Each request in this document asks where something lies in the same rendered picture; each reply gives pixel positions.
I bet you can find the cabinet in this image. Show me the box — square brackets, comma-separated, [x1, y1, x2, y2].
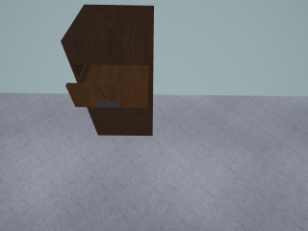
[61, 4, 154, 136]

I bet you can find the handle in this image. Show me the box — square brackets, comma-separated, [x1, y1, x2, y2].
[95, 96, 120, 108]
[94, 53, 120, 61]

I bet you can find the drawer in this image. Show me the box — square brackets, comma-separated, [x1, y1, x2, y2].
[65, 64, 150, 108]

